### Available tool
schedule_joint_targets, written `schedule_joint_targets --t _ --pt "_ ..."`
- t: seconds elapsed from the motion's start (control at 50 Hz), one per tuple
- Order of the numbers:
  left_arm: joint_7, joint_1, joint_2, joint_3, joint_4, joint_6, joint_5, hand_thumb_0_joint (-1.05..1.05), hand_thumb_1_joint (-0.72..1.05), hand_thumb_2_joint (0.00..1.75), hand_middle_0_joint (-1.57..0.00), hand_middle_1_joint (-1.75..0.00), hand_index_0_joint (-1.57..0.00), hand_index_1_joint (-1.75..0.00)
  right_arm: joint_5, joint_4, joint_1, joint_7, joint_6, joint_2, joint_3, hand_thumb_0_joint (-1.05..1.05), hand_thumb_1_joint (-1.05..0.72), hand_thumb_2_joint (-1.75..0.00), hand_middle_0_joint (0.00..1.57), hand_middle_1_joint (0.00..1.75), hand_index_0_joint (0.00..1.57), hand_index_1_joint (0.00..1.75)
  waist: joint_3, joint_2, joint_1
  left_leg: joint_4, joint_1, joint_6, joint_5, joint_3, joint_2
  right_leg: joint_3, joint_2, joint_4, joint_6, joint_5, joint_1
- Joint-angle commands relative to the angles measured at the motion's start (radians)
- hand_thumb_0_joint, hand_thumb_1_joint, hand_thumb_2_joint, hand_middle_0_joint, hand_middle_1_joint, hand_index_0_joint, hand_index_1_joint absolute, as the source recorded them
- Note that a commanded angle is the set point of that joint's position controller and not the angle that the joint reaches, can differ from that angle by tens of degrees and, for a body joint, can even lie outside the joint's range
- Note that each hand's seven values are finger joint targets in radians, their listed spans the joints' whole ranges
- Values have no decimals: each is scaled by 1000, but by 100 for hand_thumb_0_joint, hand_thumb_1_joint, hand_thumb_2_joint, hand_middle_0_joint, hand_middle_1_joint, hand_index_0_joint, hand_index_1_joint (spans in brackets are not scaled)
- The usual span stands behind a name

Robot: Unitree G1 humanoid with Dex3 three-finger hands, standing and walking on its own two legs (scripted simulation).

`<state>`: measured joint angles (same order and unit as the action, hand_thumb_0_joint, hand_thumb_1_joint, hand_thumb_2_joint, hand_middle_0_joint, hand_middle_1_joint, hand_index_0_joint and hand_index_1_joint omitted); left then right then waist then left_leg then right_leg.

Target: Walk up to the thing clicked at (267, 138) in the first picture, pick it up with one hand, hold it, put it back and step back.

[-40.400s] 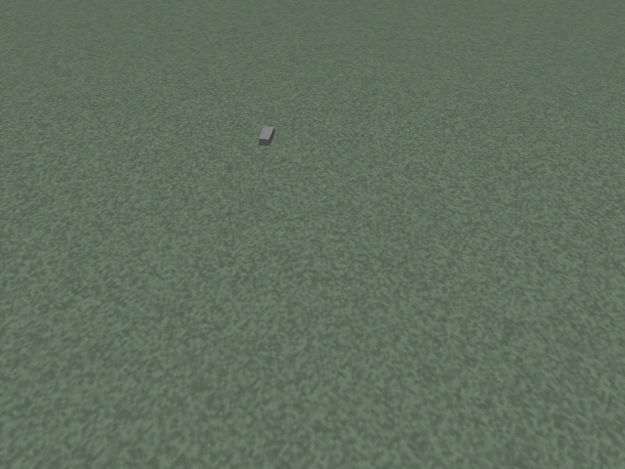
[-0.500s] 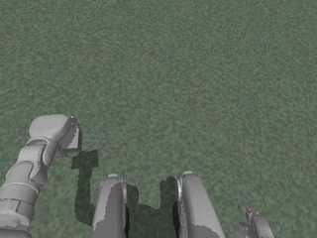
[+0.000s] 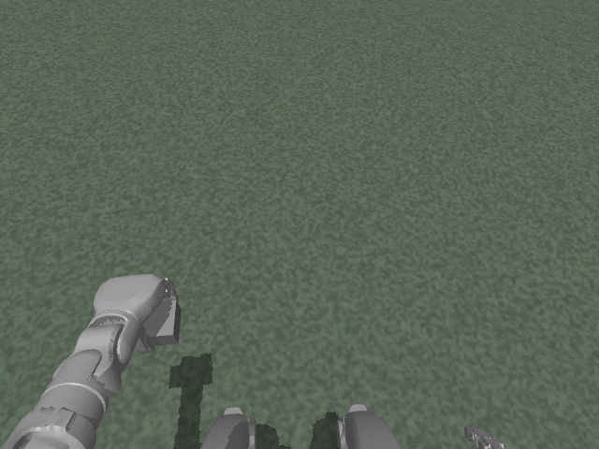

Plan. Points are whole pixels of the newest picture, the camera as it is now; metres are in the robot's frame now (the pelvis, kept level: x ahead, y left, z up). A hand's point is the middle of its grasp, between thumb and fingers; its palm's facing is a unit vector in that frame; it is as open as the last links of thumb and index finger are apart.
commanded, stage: lift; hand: left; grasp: from above
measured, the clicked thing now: (138, 324) +0.33 +0.25 -0.11
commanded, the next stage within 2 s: hold in 0.26 s
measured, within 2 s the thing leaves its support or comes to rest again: neither
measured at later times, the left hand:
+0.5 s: hand (137, 291) +0.35 +0.22 -0.02, palm faces -0.48 -0.06 -0.88, open 8.6 cm
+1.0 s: hand (131, 281) +0.35 +0.22 +0.02, palm faces -0.47 -0.05 -0.88, open 8.5 cm
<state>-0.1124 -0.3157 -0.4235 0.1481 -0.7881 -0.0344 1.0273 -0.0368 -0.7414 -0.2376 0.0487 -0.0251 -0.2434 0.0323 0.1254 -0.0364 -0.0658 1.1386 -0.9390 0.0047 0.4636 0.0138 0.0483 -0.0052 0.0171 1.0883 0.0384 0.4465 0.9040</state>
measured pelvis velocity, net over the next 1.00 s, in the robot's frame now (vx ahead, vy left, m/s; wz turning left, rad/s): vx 0.04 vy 0.00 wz -0.01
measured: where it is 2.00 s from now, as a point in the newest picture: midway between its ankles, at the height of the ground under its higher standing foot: outside the picture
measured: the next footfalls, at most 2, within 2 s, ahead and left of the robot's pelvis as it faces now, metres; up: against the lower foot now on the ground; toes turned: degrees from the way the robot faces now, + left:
none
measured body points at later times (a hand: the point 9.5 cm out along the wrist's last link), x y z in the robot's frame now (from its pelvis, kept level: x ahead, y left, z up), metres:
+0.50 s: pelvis +0.04 +0.00 +0.06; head +0.08 -0.01 +0.51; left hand +0.37 +0.22 +0.03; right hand +0.13 -0.27 -0.07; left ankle +0.05 +0.12 -0.65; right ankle +0.05 -0.15 -0.65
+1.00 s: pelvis +0.04 +0.00 +0.07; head +0.07 -0.02 +0.52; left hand +0.37 +0.22 +0.07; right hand +0.15 -0.27 -0.05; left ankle +0.05 +0.12 -0.65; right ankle +0.05 -0.15 -0.65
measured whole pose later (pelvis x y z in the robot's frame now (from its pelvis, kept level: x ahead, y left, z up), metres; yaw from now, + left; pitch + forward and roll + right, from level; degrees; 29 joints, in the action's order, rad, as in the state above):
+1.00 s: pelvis +0.04 +0.00 +0.07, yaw -1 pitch +5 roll +0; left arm -0.01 -0.26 -0.40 0.18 -0.72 -0.04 1.02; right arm -0.05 -0.70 -0.24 0.03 0.06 -0.26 0.06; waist 0.06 -0.04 -0.03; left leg 0.64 -0.41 0.01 0.32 -0.04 0.03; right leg 0.03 0.03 0.62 0.04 0.31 0.41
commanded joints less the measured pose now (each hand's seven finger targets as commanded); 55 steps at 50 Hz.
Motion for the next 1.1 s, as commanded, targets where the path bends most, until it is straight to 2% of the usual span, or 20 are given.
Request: schedule_joint_targets --t 0.0,0.08,0.12,0.24,0.26,0.32,0.48,0.56,0.58,0.6,0.66,0.68,0.74,0.82,0.94,0.96,1.0,1.02,1.04,1.08 --pt "-60 -308 -225 -88 167 20 -3 0 78 58 -117 -38 -115 -40 2 96 -31 8 -27 -151 51 0 -89 -90 20 30 20 30 301 -45 7 -268 344 -4 -174 2 -47 -8 -50 -240 -47 -161 -215" --pt "-56 -303 -211 -79 177 20 -10 0 78 57 -118 -35 -116 -37 1 106 -20 3 -21 -148 52 0 -89 -90 20 30 20 30 266 -43 19 -338 398 -2 -155 -3 -49 -7 -46 -303 -48 -145 -259" --pt "-55 -306 -196 -67 185 22 -13 0 78 57 -119 -34 -117 -36 2 111 -18 3 -20 -146 53 0 -89 -90 20 30 20 30 266 -37 14 -360 433 -1 -180 -3 -47 -5 -46 -331 -47 -164 -285" --pt "-46 -300 -208 -77 191 15 -11 0 73 55 -115 -33 -113 -35 2 95 -37 5 -13 -152 60 0 -89 -90 20 30 20 30 295 -16 18 -395 533 0 -337 -15 -51 3 -41 -376 -43 -306 -386" --pt "-44 -306 -185 -60 185 14 -13 0 75 56 -116 -35 -114 -36 2 94 -33 4 -11 -150 60 0 -89 -90 20 30 20 30 287 -16 9 -398 541 -1 -355 -16 -50 4 -41 -385 -41 -325 -389" --pt "-45 -302 -184 -62 170 13 -19 0 76 59 -117 -35 -115 -37 3 95 -33 2 -5 -153 65 0 -89 -90 20 30 20 30 259 2 14 -428 563 -2 -360 -22 -51 -1 -41 -418 -40 -327 -420" --pt "-20 -314 -196 -66 186 2 0 0 77 60 -117 -37 -116 -38 1 102 -16 -2 15 -155 69 0 -89 -90 20 30 20 30 253 -15 25 -478 631 0 -430 -31 -56 0 -42 -462 -40 -386 -484" --pt "-10 -312 -200 -68 204 -1 6 0 76 57 -117 -32 -116 -34 0 112 -9 -5 23 -160 74 0 -89 -90 20 30 20 30 244 -8 31 -495 653 -2 -445 -38 -59 2 -42 -483 -40 -403 -509" --pt "-7 -316 -203 -73 205 -1 3 0 77 57 -117 -34 -115 -36 -1 113 -12 -5 24 -162 75 0 -89 -90 20 30 20 30 240 -8 22 -503 652 2 -443 -32 -56 -2 -46 -481 -41 -394 -509" --pt "-5 -311 -196 -67 212 1 5 0 76 58 -117 -33 -115 -35 -1 117 -4 -5 26 -157 74 0 -89 -90 20 30 20 30 228 -30 33 -513 663 4 -443 -36 -56 -3 -45 -487 -44 -389 -504" --pt "5 -306 -188 -62 217 4 4 0 77 54 -116 -31 -115 -32 -1 122 -5 -7 30 -162 77 0 -89 -89 20 30 20 30 225 -16 24 -525 674 4 -448 -37 -54 -4 -48 -496 -44 -393 -517" --pt "8 -312 -203 -71 233 6 2 0 77 54 -117 -31 -116 -32 -2 127 -1 -6 32 -163 77 0 -89 -89 20 30 20 30 234 -32 32 -527 683 3 -462 -38 -54 -3 -48 -499 -44 -407 -523" --pt "27 -286 -183 -56 247 3 3 0 75 57 -117 -29 -115 -32 -4 138 5 -6 36 -158 76 0 -89 -90 20 30 20 30 232 -7 40 -530 686 -3 -491 -41 -57 1 -47 -503 -42 -439 -547" --pt "44 -292 -196 -64 260 1 -7 0 77 56 -118 -29 -116 -31 -6 148 13 -4 41 -160 74 0 -89 -90 20 30 20 30 217 -12 33 -547 698 -5 -480 -45 -54 1 -49 -519 -43 -430 -549" --pt "54 -276 -195 -67 277 -1 -5 0 77 56 -118 -29 -116 -31 -8 158 22 -2 49 -158 70 0 -89 -90 20 30 20 30 199 8 40 -570 698 -7 -466 -45 -55 2 -48 -536 -43 -417 -575" --pt "56 -290 -203 -70 309 -3 -4 0 77 56 -119 -29 -117 -31 -9 164 33 -2 50 -155 69 0 -89 -90 20 30 20 30 202 -9 52 -577 707 -7 -457 -49 -57 3 -46 -541 -44 -411 -583" --pt "57 -280 -206 -74 292 -1 -8 0 77 56 -118 -29 -116 -32 -10 167 36 -1 51 -160 69 0 -89 -90 20 30 20 30 195 -6 43 -588 716 -5 -446 -47 -52 0 -49 -549 -44 -392 -575" --pt "60 -291 -197 -65 317 -2 -5 0 78 56 -119 -30 -117 -32 -12 174 47 -1 52 -156 66 0 -89 -90 20 30 20 30 187 -15 51 -595 715 -6 -436 -48 -54 3 -48 -553 -46 -388 -572" --pt "64 -271 -188 -60 286 -3 -1 0 77 56 -119 -28 -117 -30 -11 171 40 -2 52 -160 68 0 -89 -90 20 30 20 30 174 -2 36 -596 716 -7 -426 -49 -53 2 -49 -556 -46 -377 -567" --pt "64 -284 -206 -77 326 -6 -10 0 77 55 -118 -29 -116 -31 -11 172 46 -1 52 -158 67 0 -89 -90 20 30 20 30 198 -17 55 -603 729 -5 -438 -48 -52 0 -48 -558 -46 -382 -589"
